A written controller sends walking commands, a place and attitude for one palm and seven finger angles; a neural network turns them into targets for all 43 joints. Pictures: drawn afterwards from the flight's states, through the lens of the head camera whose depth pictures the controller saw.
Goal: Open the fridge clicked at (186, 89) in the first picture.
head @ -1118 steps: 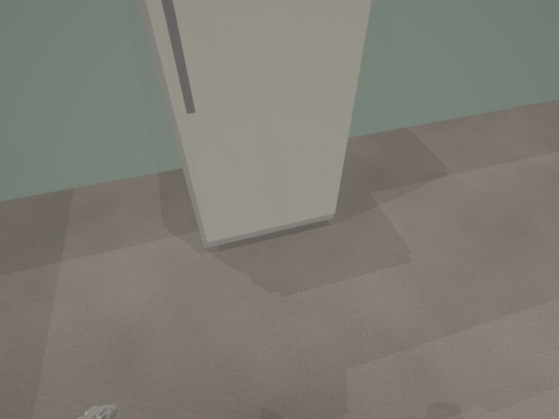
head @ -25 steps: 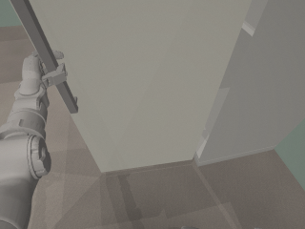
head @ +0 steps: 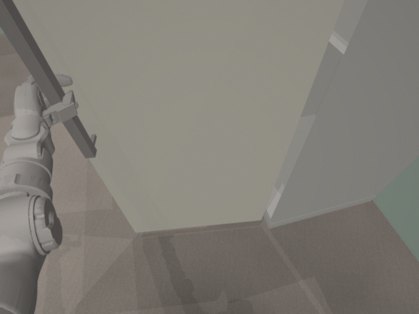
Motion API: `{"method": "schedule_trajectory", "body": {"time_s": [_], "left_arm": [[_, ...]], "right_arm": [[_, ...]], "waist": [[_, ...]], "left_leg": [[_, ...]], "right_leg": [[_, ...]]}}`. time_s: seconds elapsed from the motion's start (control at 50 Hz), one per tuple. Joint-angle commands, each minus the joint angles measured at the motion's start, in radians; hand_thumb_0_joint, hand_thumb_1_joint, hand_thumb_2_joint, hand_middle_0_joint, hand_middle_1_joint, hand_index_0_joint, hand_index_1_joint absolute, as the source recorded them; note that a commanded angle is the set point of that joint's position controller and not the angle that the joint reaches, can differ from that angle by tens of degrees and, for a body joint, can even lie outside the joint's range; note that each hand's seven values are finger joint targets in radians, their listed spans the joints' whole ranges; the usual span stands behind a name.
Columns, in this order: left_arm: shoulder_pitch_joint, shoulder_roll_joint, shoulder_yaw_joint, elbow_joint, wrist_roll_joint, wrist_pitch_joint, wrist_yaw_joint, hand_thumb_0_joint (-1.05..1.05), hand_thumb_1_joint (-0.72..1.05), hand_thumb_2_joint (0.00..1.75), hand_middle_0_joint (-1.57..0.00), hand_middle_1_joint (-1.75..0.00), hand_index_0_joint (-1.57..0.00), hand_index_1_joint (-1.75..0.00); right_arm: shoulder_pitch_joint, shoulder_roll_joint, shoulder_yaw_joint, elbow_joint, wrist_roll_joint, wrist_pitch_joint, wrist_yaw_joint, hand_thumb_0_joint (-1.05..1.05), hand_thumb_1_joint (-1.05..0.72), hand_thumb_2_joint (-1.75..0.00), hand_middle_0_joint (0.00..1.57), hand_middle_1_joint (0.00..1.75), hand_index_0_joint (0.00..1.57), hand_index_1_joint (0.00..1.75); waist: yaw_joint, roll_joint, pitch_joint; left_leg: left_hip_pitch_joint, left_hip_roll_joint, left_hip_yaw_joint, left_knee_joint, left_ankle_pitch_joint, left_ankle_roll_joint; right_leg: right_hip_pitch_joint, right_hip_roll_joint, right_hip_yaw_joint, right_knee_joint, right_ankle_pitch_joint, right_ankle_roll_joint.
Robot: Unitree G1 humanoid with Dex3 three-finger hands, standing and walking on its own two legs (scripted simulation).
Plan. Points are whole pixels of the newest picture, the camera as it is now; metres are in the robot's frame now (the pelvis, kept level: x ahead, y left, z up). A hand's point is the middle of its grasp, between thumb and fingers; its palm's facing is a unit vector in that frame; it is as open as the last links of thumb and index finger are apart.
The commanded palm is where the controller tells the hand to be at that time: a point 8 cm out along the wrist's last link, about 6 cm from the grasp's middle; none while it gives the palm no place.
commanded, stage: stop walking and hold the door back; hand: left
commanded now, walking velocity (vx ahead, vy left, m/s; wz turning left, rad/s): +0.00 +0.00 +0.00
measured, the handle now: (56, 84) +0.52 +0.28 +0.17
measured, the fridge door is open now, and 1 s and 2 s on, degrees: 81 81 80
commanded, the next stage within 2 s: loosen the grip on the handle in 0.16 s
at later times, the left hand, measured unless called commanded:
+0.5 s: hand (60, 107) +0.46 +0.26 +0.15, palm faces +0.30 -0.93 -0.22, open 8.1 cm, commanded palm +0.43 +0.29 +0.15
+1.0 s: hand (67, 114) +0.47 +0.26 +0.13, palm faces +0.30 -0.94 -0.15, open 14.3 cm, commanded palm +0.43 +0.32 +0.14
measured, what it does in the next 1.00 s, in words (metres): stands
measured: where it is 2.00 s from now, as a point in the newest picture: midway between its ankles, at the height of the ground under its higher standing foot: outside the picture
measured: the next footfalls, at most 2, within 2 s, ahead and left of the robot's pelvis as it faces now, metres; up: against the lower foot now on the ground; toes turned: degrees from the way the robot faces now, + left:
none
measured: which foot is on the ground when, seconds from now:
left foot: down 0.00-1.00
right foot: down 0.00-1.00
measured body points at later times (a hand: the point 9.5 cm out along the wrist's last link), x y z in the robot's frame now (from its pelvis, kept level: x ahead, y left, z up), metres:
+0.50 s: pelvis -0.02 +0.00 +0.00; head +0.03 +0.01 +0.45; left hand +0.44 +0.31 +0.17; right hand +0.04 -0.29 -0.10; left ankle +0.00 +0.11 -0.73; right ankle +0.02 -0.13 -0.73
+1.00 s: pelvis +0.00 -0.01 +0.00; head +0.06 +0.00 +0.44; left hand +0.45 +0.31 +0.14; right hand +0.05 -0.29 -0.11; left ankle +0.00 +0.11 -0.73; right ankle +0.02 -0.13 -0.73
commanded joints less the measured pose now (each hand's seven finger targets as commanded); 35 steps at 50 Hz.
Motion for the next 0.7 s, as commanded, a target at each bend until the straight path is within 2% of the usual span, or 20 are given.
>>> {"method": "schedule_trajectory", "body": {"time_s": [0.0,0.2,0.22,0.24,0.26,0.28,0.3,0.32,0.34,0.36,0.4,0.42,0.44,0.46,0.48,0.52,0.58,0.62,0.64,0.68], "left_arm": [[-0.223,0.379,0.065,-0.140,0.004,-0.021,0.050,0.00,0.90,0.90,-0.45,-1.40,-0.45,-1.40],[-0.175,0.383,0.082,-0.185,0.000,-0.042,0.052,0.00,0.90,0.90,-0.45,-1.40,-0.45,-1.40],[-0.173,0.374,0.072,-0.200,-0.004,-0.044,0.051,0.00,0.90,0.90,-0.45,-1.40,-0.45,-1.40],[-0.935,0.667,0.199,-0.492,0.125,-0.121,0.007,0.00,0.90,0.90,-0.45,-1.40,-0.45,-1.40],[-0.734,0.394,0.113,-0.077,0.106,0.009,-0.050,0.00,0.78,0.84,-0.45,-1.40,-0.45,-1.40],[-0.618,0.382,0.178,-0.121,0.072,0.045,-0.053,0.00,0.66,0.78,-0.45,-1.40,-0.45,-1.40],[-0.544,0.297,0.118,-0.104,0.065,0.069,-0.070,0.00,0.54,0.73,-0.45,-1.40,-0.45,-1.40],[-0.557,0.297,0.106,-0.121,0.072,0.055,-0.068,0.00,0.42,0.67,-0.45,-1.40,-0.45,-1.40],[-0.550,0.334,0.092,-0.244,0.098,0.034,-0.048,0.00,0.30,0.61,-0.45,-1.40,-0.45,-1.40],[-0.537,0.256,0.000,-0.272,0.140,0.021,-0.027,0.00,0.17,0.55,-0.45,-1.40,-0.45,-1.40],[-0.497,0.212,-0.039,-0.299,0.162,-0.011,0.014,0.00,-0.07,0.43,-0.45,-1.40,-0.45,-1.40],[-0.485,0.173,-0.041,-0.300,0.121,-0.026,0.018,0.00,-0.19,0.37,-0.45,-1.40,-0.45,-1.40],[-0.446,0.199,0.015,-0.285,0.078,-0.030,0.015,0.00,-0.31,0.32,-0.45,-1.40,-0.45,-1.40],[-0.484,0.149,-0.013,-0.274,0.030,-0.027,0.000,0.00,-0.43,0.26,-0.44,-1.38,-0.44,-1.38],[-0.481,0.186,0.041,-0.235,-0.006,-0.018,-0.011,0.00,-0.55,0.20,-0.42,-1.37,-0.42,-1.37],[-0.563,0.190,0.005,-0.270,-0.021,-0.015,-0.031,0.00,-0.55,0.20,-0.40,-1.33,-0.40,-1.33],[-0.616,0.226,-0.042,-0.337,0.079,-0.010,0.002,0.00,-0.55,0.20,-0.36,-1.28,-0.36,-1.28],[-0.641,0.246,-0.018,-0.402,0.083,-0.029,0.038,0.00,-0.55,0.20,-0.33,-1.25,-0.33,-1.25],[-0.494,0.392,0.115,-0.264,0.095,-0.031,0.047,0.00,-0.55,0.20,-0.32,-1.23,-0.32,-1.23],[-0.513,0.298,0.051,-0.316,0.050,-0.046,0.036,0.00,-0.55,0.20,-0.29,-1.20,-0.29,-1.20]], "right_arm": [[0.024,-0.164,-0.057,-0.103,-0.001,-0.012,-0.013,0.00,-0.90,-0.90,0.20,0.30,0.20,0.30],[0.003,-0.160,-0.058,-0.118,-0.006,0.012,-0.014,0.00,-0.90,-0.90,0.20,0.30,0.20,0.30],[0.001,-0.160,-0.060,-0.121,-0.003,0.012,-0.016,0.00,-0.90,-0.90,0.20,0.30,0.20,0.30],[0.135,-0.123,-0.139,-0.170,-0.054,-0.065,0.025,0.00,-0.90,-0.90,0.20,0.30,0.20,0.30],[0.028,-0.163,-0.103,-0.171,-0.053,-0.117,0.037,0.00,-0.90,-0.90,0.20,0.30,0.20,0.30],[0.069,-0.148,-0.105,-0.118,-0.022,-0.101,0.029,0.00,-0.90,-0.90,0.20,0.30,0.20,0.30],[0.091,-0.145,-0.105,-0.120,-0.027,-0.082,0.026,0.00,-0.90,-0.90,0.20,0.30,0.20,0.30],[0.089,-0.134,-0.102,-0.106,-0.035,-0.089,0.026,0.00,-0.90,-0.90,0.20,0.30,0.20,0.30],[0.094,-0.128,-0.100,-0.108,-0.054,-0.101,0.040,0.00,-0.90,-0.90,0.20,0.30,0.20,0.30],[0.088,-0.110,-0.090,-0.123,-0.057,-0.109,0.054,0.00,-0.90,-0.90,0.20,0.30,0.20,0.30],[0.093,-0.109,-0.091,-0.131,-0.059,-0.116,0.070,0.00,-0.90,-0.90,0.20,0.30,0.20,0.30],[0.095,-0.114,-0.091,-0.140,-0.058,-0.115,0.067,0.00,-0.90,-0.90,0.20,0.30,0.20,0.30],[0.097,-0.127,-0.095,-0.146,-0.046,-0.115,0.064,0.00,-0.90,-0.90,0.20,0.30,0.20,0.30],[0.080,-0.129,-0.092,-0.142,-0.035,-0.119,0.059,0.00,-0.90,-0.90,0.20,0.30,0.20,0.30],[0.087,-0.138,-0.093,-0.133,-0.030,-0.123,0.051,0.00,-0.90,-0.90,0.20,0.30,0.20,0.30],[0.085,-0.135,-0.083,-0.126,-0.016,-0.132,0.040,0.00,-0.90,-0.90,0.20,0.30,0.20,0.30],[0.106,-0.126,-0.076,-0.113,-0.025,-0.140,0.042,0.00,-0.90,-0.90,0.20,0.30,0.20,0.30],[0.114,-0.122,-0.075,-0.118,-0.034,-0.145,0.040,0.00,-0.90,-0.90,0.20,0.30,0.20,0.30],[0.146,-0.138,-0.079,-0.100,-0.040,-0.134,0.036,0.00,-0.90,-0.90,0.20,0.30,0.20,0.30],[0.127,-0.125,-0.069,-0.120,-0.032,-0.128,0.038,0.00,-0.90,-0.90,0.20,0.30,0.20,0.30]], "waist": [[0.076,-0.065,-0.329],[0.083,-0.069,-0.298],[0.081,-0.038,-0.293],[0.047,-0.160,-0.249],[-0.032,-0.241,-0.511],[-0.031,-0.233,-0.459],[-0.008,-0.139,-0.485],[0.017,0.168,-0.437],[0.029,0.266,-0.440],[0.017,0.291,-0.398],[-0.007,0.175,-0.324],[-0.017,0.045,-0.339],[-0.009,-0.056,-0.377],[-0.021,-0.097,-0.369],[-0.010,-0.145,-0.377],[-0.016,-0.048,-0.379],[-0.027,0.107,-0.371],[-0.022,0.092,-0.403],[0.005,-0.004,-0.399],[-0.011,-0.037,-0.417]], "left_leg": [[0.057,0.076,-0.068,-0.034,0.325,-0.002],[0.079,0.079,-0.067,-0.057,0.286,0.007],[0.091,0.081,-0.071,-0.066,0.296,0.008],[0.077,0.055,0.013,-0.101,0.243,0.034],[0.060,-0.048,-0.029,-0.135,0.485,0.059],[0.069,-0.036,-0.051,-0.069,0.552,0.050],[0.105,-0.016,-0.059,-0.078,0.547,0.026],[0.158,-0.024,-0.041,-0.068,0.563,-0.004],[0.194,-0.025,-0.054,-0.067,0.501,-0.015],[0.186,-0.022,-0.061,-0.073,0.426,-0.013],[0.115,-0.019,-0.075,-0.082,0.239,0.009],[0.085,-0.019,-0.081,-0.085,0.206,0.020],[0.077,-0.018,-0.080,-0.096,0.133,0.028],[0.054,-0.024,-0.074,-0.100,0.076,0.030],[0.031,-0.029,-0.069,-0.102,0.035,0.033],[0.031,-0.037,-0.063,-0.102,-0.002,0.033],[0.045,-0.047,-0.078,-0.098,-0.004,0.032],[0.054,-0.045,-0.088,-0.086,0.046,0.033],[-0.007,-0.045,-0.085,-0.081,0.067,0.036],[-0.024,-0.052,-0.062,-0.069,0.084,0.040]], "right_leg": [[0.209,-0.140,0.065,-0.042,0.373,-0.019],[0.155,-0.124,0.055,-0.061,0.288,-0.010],[0.143,-0.117,0.051,-0.061,0.278,-0.010],[0.139,-0.047,0.034,-0.073,0.240,-0.021],[0.149,0.031,-0.032,0.026,0.492,-0.065],[0.108,0.004,-0.043,0.020,0.490,-0.046],[0.055,0.002,-0.029,0.016,0.413,-0.037],[0.015,-0.015,-0.012,-0.019,0.346,-0.048],[-0.022,-0.007,-0.015,-0.029,0.267,-0.055],[-0.077,-0.002,-0.018,-0.029,0.192,-0.063],[-0.132,0.006,-0.029,-0.030,0.102,-0.064],[-0.084,0.004,-0.038,-0.040,0.102,-0.061],[-0.056,0.011,-0.025,-0.047,0.063,-0.050],[-0.050,0.009,-0.016,-0.057,0.038,-0.044],[-0.030,0.007,-0.006,-0.065,0.011,-0.040],[-0.035,-0.004,0.006,-0.064,-0.009,-0.037],[-0.107,0.002,0.001,-0.043,-0.012,-0.042],[-0.079,0.001,-0.006,-0.035,0.019,-0.044],[-0.034,0.008,-0.002,-0.033,0.028,-0.043],[-0.001,0.005,0.008,-0.034,0.064,-0.030]]}}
